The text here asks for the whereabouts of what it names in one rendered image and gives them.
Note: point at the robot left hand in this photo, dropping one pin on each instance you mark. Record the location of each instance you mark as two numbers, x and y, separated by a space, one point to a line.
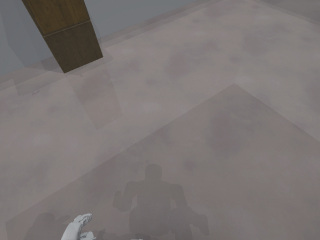
73 230

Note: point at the cupboard door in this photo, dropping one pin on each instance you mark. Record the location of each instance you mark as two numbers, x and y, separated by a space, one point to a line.
56 14

